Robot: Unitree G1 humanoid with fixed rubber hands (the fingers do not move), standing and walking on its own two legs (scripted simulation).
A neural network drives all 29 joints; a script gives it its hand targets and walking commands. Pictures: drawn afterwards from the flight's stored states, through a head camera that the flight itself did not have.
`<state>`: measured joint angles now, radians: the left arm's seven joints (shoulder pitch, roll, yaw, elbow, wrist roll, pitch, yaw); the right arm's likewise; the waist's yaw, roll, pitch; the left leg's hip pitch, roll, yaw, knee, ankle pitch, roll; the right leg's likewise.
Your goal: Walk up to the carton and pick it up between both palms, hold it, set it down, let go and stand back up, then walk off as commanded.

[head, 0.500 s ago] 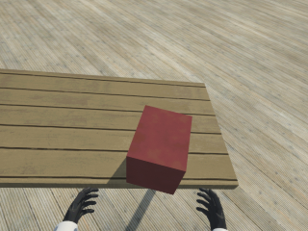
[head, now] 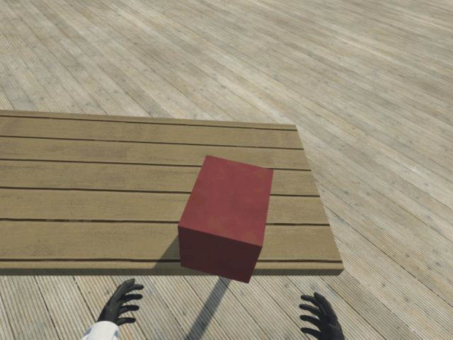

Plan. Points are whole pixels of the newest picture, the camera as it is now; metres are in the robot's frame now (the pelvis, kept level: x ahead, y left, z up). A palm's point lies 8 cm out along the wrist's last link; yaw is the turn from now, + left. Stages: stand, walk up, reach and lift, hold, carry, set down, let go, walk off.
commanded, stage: set down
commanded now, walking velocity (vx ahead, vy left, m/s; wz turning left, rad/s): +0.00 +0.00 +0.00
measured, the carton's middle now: (227, 218) +0.42 -0.01 -0.09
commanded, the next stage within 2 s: let go in 0.40 s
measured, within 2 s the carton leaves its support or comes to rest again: neither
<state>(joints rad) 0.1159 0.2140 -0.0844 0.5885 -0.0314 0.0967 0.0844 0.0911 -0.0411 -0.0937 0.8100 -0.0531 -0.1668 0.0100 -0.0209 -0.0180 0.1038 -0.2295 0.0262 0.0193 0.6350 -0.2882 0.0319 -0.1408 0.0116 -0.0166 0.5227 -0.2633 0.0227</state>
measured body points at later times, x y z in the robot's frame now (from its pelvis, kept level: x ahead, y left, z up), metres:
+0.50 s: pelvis +0.01 +0.00 +0.00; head +0.02 +0.02 +0.45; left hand +0.20 +0.22 -0.10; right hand +0.19 -0.21 -0.09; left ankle +0.04 +0.09 -0.73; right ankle +0.02 -0.14 -0.73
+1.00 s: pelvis +0.01 -0.01 +0.00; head +0.00 +0.02 +0.45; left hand +0.18 +0.22 -0.10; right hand +0.17 -0.22 -0.09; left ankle +0.04 +0.09 -0.73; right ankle +0.02 -0.14 -0.73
